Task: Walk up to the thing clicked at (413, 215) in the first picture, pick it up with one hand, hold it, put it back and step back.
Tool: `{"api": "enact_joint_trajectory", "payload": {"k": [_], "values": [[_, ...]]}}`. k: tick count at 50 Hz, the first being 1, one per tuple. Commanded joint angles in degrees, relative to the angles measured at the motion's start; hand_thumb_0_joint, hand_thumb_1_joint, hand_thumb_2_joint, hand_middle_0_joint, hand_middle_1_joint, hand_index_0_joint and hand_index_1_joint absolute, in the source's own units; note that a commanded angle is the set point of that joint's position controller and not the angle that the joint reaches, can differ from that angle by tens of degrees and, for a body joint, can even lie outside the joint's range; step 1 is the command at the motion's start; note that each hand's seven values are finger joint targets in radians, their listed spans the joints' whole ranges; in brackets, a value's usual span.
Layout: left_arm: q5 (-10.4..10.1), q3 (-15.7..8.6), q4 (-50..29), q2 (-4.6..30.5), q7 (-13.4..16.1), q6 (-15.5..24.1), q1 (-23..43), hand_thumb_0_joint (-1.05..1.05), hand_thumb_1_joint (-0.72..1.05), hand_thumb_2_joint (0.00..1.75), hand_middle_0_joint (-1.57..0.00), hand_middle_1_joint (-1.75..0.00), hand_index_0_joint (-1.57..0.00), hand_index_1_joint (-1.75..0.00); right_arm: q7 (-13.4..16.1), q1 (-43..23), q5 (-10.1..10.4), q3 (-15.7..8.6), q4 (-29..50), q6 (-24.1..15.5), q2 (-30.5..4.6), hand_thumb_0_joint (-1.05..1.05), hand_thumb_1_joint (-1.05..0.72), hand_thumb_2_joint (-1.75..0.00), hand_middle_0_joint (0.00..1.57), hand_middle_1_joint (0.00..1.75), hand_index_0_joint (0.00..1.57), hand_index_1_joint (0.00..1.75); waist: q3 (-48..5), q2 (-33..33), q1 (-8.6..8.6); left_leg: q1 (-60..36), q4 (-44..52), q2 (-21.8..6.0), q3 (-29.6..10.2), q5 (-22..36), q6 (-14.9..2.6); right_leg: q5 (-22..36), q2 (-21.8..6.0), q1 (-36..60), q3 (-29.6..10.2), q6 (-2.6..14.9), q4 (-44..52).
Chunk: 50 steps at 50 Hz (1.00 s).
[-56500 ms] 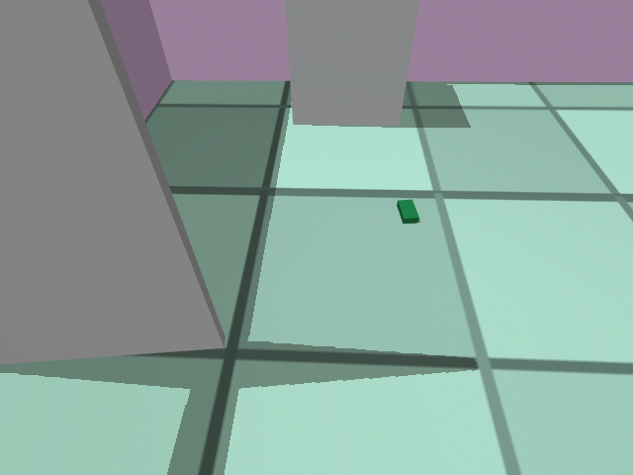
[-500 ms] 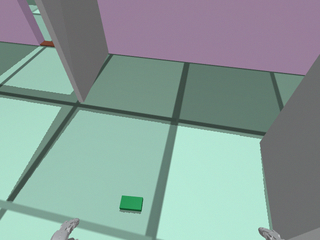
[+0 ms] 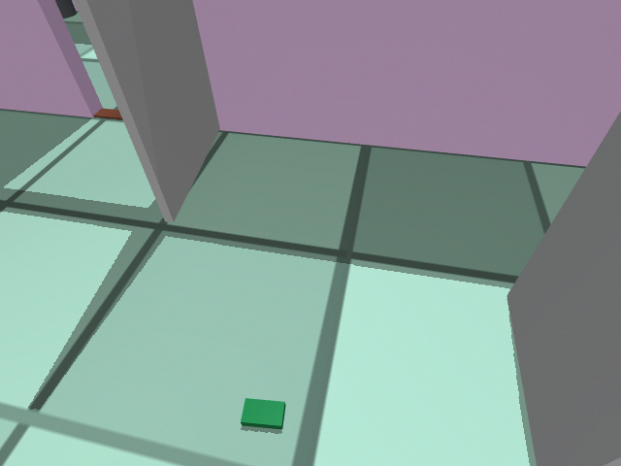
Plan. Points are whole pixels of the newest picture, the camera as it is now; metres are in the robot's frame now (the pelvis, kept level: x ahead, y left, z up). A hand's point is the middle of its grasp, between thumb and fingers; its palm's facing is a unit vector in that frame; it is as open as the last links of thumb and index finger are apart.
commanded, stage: stand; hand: left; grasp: from above
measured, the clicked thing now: (263, 413) +0.45 +0.19 -0.76
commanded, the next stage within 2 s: step back in 1.78 s
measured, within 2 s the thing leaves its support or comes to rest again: neither
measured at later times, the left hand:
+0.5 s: hand out of the picture +0.05 +0.23 -0.16, palm faces +0.01 -0.94 -0.33, open 7.4 cm
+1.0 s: hand out of the picture +0.09 +0.23 -0.15, palm faces +0.00 -0.94 -0.33, open 7.4 cm
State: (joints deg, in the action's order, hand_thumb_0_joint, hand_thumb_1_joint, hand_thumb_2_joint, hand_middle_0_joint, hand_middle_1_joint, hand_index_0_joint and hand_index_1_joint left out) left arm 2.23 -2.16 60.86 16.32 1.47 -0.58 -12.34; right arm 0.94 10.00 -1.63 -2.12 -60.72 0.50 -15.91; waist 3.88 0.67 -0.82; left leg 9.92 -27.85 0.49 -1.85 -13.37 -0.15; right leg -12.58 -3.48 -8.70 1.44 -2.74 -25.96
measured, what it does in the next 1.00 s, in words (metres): stands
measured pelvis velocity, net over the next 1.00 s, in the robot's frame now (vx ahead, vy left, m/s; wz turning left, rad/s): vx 0.01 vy -0.02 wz -0.01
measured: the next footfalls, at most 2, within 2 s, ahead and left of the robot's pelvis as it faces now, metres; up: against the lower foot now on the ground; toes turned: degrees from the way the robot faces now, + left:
none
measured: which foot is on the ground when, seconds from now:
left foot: down 0.00-1.00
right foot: down 0.00-1.00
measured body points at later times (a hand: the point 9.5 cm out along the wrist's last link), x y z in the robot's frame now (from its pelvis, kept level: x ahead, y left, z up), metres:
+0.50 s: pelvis +0.00 -0.01 +0.01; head +0.00 -0.02 +0.46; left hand +0.05 +0.28 -0.13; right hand +0.06 -0.30 -0.14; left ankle +0.02 +0.12 -0.74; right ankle +0.02 -0.15 -0.74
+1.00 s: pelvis +0.01 -0.02 +0.01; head +0.01 -0.02 +0.46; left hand +0.09 +0.27 -0.12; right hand +0.08 -0.31 -0.13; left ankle +0.02 +0.12 -0.74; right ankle +0.02 -0.15 -0.74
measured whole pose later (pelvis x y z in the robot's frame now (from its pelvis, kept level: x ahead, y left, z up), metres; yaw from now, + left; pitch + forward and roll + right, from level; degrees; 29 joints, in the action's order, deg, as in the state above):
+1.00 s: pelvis +0.01 -0.02 +0.01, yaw -1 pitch -4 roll +0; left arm 1.1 -1.7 65.3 17.8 0.5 0.2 -6.5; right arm 0.5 6.7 -1.0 -0.8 -65.1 0.0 -18.6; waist 3.8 0.9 0.0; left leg 5.7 -19.8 -1.1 -1.7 -10.3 1.4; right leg -10.3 -2.0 -5.5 1.5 -1.4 -19.6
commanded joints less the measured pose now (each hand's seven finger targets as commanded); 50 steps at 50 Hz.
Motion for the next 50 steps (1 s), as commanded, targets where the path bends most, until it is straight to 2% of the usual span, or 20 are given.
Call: {"api": "enact_joint_trajectory", "payload": {"k": [1,3,5,8,10,11,15,17,25,27,29,31,34,37,40,42,45,46,49,50], "values": [[-0.2,-1.7,-2.1,10.5,0.7,1.5,1.9,0.0,0.9,0.9,-0.2,-0.3,-0.2,-0.3,0.6,-2.6,0.0,-2.6,3.0,-1.4,-11.4,0.0,-0.9,-0.9,0.2,0.3,0.2,0.3,-0.5,0.3,-0.04,1.9,9.4,-5.2,-6.1,-3.1,-1.56,-2.4,-2.7,-0.2,-3.3,2.77,6.7],[-0.4,-1.7,-1.6,10.8,0.9,1.9,2.3,0.0,0.9,0.9,-0.2,-0.3,-0.2,-0.3,0.5,-2.3,0.2,-2.4,2.6,-1.6,-11.0,0.0,-0.9,-0.9,0.2,0.3,0.2,0.3,-2.1,-0.9,0.17,-0.2,8.2,-5.1,-5.3,2.9,-1.36,1.5,-3.4,0.9,-3.6,2.75,7.2],[-0.5,-1.7,-1.1,11.2,0.9,2.0,3.2,0.0,0.9,0.9,-0.2,-0.3,-0.2,-0.3,0.4,-2.0,0.1,-2.1,1.9,-1.5,-10.6,0.0,-0.9,-0.9,0.2,0.3,0.2,0.3,-1.7,-1.6,0.29,-0.3,8.3,-5.0,-5.0,4.4,-1.28,2.2,-3.6,1.5,-3.9,2.61,7.9],[-0.7,-1.6,-0.6,11.2,0.8,1.9,3.3,0.0,0.9,0.9,-0.2,-0.3,-0.2,-0.3,0.5,-2.3,0.2,-2.0,1.4,-1.6,-11.3,0.0,-0.9,-0.9,0.2,0.3,0.2,0.3,-1.1,-0.4,0.22,-1.3,9.3,-5.4,-5.0,4.3,-1.21,2.1,-3.4,0.9,-3.6,2.63,8.3],[-0.7,-1.6,-0.2,11.5,0.8,1.7,4.0,0.0,0.9,0.9,-0.2,-0.3,-0.2,-0.3,0.4,-2.0,0.2,-1.9,0.9,-1.4,-11.5,0.0,-0.9,-0.9,0.2,0.3,0.2,0.3,0.2,-0.2,0.38,0.5,10.4,-5.4,-5.1,1.8,-1.11,0.0,-3.3,1.2,-3.8,2.7,8.6],[-0.7,-1.6,0.0,11.5,0.7,1.7,3.8,0.0,0.9,0.9,-0.2,-0.3,-0.2,-0.3,0.4,-2.3,0.2,-1.9,0.8,-1.4,-11.7,0.0,-0.9,-0.9,0.2,0.3,0.2,0.3,-0.6,0.6,0.18,0.3,10.5,-5.6,-5.1,1.5,-1.3,0.8,-3.4,2.0,-3.6,2.72,8.4],[-0.6,-1.7,0.7,12.2,0.6,1.5,4.0,0.0,0.9,0.9,-0.2,-0.3,-0.2,-0.3,0.4,-2.8,0.3,-1.7,0.7,-1.3,-11.8,0.0,-0.9,-0.9,0.2,0.3,0.2,0.3,0.2,-0.5,0.27,0.1,11.4,-5.5,-5.0,0.2,-0.91,-1.3,-3.1,0.9,-3.6,2.69,8.9],[-0.7,-1.6,0.7,12.4,0.5,1.6,4.2,0.0,0.9,0.9,-0.2,-0.3,-0.2,-0.3,0.2,-3.0,0.4,-1.6,0.5,-1.3,-11.9,0.0,-0.9,-0.9,0.2,0.3,0.2,0.3,0.9,-1.2,0.01,0.4,11.0,-5.4,-4.8,0.3,-1.0,-2.8,-3.3,0.6,-4.0,2.64,9.9],[-0.9,-1.6,1.0,12.8,0.3,1.8,5.8,0.0,0.9,0.9,-0.2,-0.3,-0.2,-0.3,0.2,-3.4,0.4,-1.4,0.0,-1.5,-12.6,0.0,-0.9,-0.9,0.2,0.3,0.2,0.3,-1.4,-0.4,0.52,-1.1,10.8,-6.1,-4.5,3.1,-1.14,-0.2,-3.8,1.9,-4.5,2.95,9.9],[-1.0,-1.6,1.1,13.0,0.1,1.7,6.1,0.0,0.9,0.9,-0.2,-0.3,-0.2,-0.3,0.2,-2.7,0.4,-1.2,-0.4,-1.3,-12.4,0.0,-0.9,-0.9,0.2,0.3,0.2,0.3,0.1,-0.7,0.61,0.5,11.4,-5.8,-4.5,0.4,-0.96,-2.8,-3.4,1.2,-4.4,2.9,10.3],[-1.1,-1.5,1.2,12.7,0.1,1.7,5.7,0.0,0.9,0.9,-0.2,-0.3,-0.2,-0.3,0.2,-3.3,0.5,-1.2,-0.5,-1.5,-12.5,0.0,-0.9,-0.9,0.2,0.3,0.2,0.3,-1.5,-0.4,0.27,-0.6,11.2,-6.2,-4.6,3.6,-1.07,0.2,-3.7,2.6,-4.4,3.09,9.8],[-1.1,-1.5,1.3,12.7,0.0,1.7,5.9,0.0,0.9,0.9,-0.2,-0.3,-0.2,-0.3,0.1,-3.4,0.5,-1.2,-0.5,-1.6,-12.9,0.0,-0.9,-0.9,0.2,0.3,0.2,0.3,-1.4,0.0,0.3,-0.8,11.4,-6.2,-4.4,3.3,-0.9,0.1,-3.5,2.1,-4.4,3.06,9.9],[-1.1,-1.5,1.1,12.8,-0.1,2.0,6.2,0.0,0.9,0.9,-0.2,-0.3,-0.2,-0.3,0.2,-3.7,0.5,-1.1,-0.6,-1.8,-13.3,0.0,-0.9,-0.9,0.2,0.3,0.2,0.3,-3.2,-0.1,0.32,-2.7,10.5,-6.6,-4.1,8.6,-0.84,4.9,-3.7,2.9,-4.2,3.01,9.4],[-1.3,-1.5,1.2,12.9,0.0,2.0,6.8,0.0,0.9,0.9,-0.2,-0.3,-0.2,-0.3,0.3,-3.7,0.6,-0.9,-0.9,-1.8,-13.4,0.0,-0.9,-0.9,0.2,0.3,0.2,0.3,-3.3,-0.2,0.56,-2.3,10.8,-6.7,-4.0,9.4,-0.83,6.9,-3.8,3.8,-4.1,2.92,9.2],[-1.3,-1.5,1.3,13.0,0.0,2.0,6.9,0.0,0.9,0.9,-0.2,-0.3,-0.2,-0.3,0.3,-3.8,0.6,-0.9,-0.9,-1.8,-13.4,0.0,-0.9,-0.9,0.2,0.3,0.2,0.3,-4.9,-0.9,0.53,-3.9,10.2,-7.0,-3.7,13.0,-0.85,10.3,-4.0,4.7,-3.8,2.99,8.7],[-1.3,-1.4,1.6,12.9,-0.1,1.9,6.7,0.0,0.9,0.9,-0.2,-0.3,-0.2,-0.3,0.3,-3.9,0.6,-0.7,-1.2,-1.7,-13.4,0.0,-0.9,-0.9,0.2,0.3,0.2,0.3,-3.3,-1.1,0.52,-3.2,10.9,-6.8,-3.7,10.2,-0.69,7.4,-3.7,3.5,-3.7,2.77,9.5],[-1.2,-1.5,1.5,13.0,-0.1,1.8,7.4,0.0,0.9,0.9,-0.2,-0.3,-0.2,-0.3,0.3,-4.5,0.6,-0.7,-1.2,-1.7,-13.5,0.0,-0.9,-0.9,0.2,0.3,0.2,0.3,-2.6,-1.0,0.63,-2.7,11.5,-6.8,-3.8,9.1,-0.6,5.9,-3.6,3.1,-3.6,2.82,9.7],[-1.3,-1.5,1.5,13.4,-0.1,1.7,7.6,0.0,0.9,0.9,-0.2,-0.3,-0.2,-0.3,0.2,-4.1,0.6,-0.7,-1.3,-1.6,-13.6,0.0,-0.9,-0.9,0.2,0.3,0.2,0.3,-1.8,-0.5,0.69,-1.8,12.3,-6.8,-3.8,6.6,-0.45,3.4,-3.6,2.6,-3.8,2.8,10.0],[-1.3,-1.4,1.3,13.2,-0.3,2.0,7.3,0.0,0.9,0.9,-0.2,-0.3,-0.2,-0.3,0.1,-4.8,0.6,-0.8,-1.2,-1.9,-14.2,0.0,-0.9,-0.9,0.2,0.3,0.2,0.3,-3.7,-0.2,0.48,-3.5,11.2,-7.2,-3.7,10.2,-0.68,7.1,-3.9,3.7,-4.0,2.89,9.9],[-1.2,-1.4,1.4,13.6,-0.2,2.0,7.6,0.0,0.9,0.9,-0.2,-0.3,-0.2,-0.3,0.1,-4.7,0.7,-0.7,-1.3,-1.8,-13.6,0.0,-0.9,-0.9,0.2,0.3,0.2,0.3,-2.6,-1.2,0.66,-2.6,11.6,-6.9,-3.8,9.1,-0.5,5.5,-3.7,2.9,-3.9,2.84,10.1]]}}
